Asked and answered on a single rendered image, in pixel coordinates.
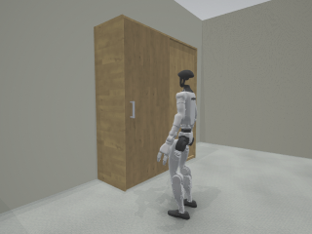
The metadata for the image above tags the robot left hand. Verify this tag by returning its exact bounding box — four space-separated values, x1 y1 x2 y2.
157 142 172 166

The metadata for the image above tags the wardrobe door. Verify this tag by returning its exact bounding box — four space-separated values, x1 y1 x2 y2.
124 18 170 186
169 40 195 157

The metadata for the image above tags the left robot shin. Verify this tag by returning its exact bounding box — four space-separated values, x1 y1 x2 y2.
170 175 184 214

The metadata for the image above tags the robot left forearm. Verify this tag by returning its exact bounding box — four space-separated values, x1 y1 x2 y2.
166 113 182 145

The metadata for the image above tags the robot right upper arm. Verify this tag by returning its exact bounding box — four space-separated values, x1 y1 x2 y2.
195 103 198 117

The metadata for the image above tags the handle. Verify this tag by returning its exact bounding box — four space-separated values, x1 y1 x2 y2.
130 101 136 118

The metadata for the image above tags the robot right forearm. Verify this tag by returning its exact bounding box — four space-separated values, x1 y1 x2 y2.
189 117 197 132

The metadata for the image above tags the robot left upper arm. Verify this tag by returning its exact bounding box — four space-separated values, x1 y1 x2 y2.
175 92 187 122

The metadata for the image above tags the robot right thigh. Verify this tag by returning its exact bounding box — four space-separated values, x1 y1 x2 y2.
179 138 194 176

